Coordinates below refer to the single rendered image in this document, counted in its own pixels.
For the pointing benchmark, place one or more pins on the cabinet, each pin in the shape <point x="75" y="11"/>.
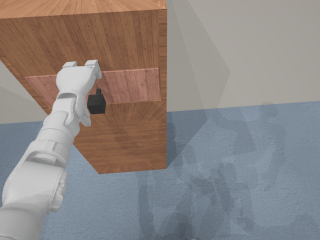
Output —
<point x="37" y="37"/>

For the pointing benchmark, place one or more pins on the left robot upper arm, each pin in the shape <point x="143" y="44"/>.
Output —
<point x="36" y="190"/>

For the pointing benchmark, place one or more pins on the left robot forearm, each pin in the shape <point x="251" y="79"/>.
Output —
<point x="53" y="143"/>

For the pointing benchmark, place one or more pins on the robot left hand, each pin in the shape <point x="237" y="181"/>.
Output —
<point x="80" y="79"/>

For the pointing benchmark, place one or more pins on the handle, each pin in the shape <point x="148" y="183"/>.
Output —
<point x="96" y="103"/>

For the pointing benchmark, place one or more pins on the drawer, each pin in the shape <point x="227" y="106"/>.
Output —
<point x="117" y="86"/>

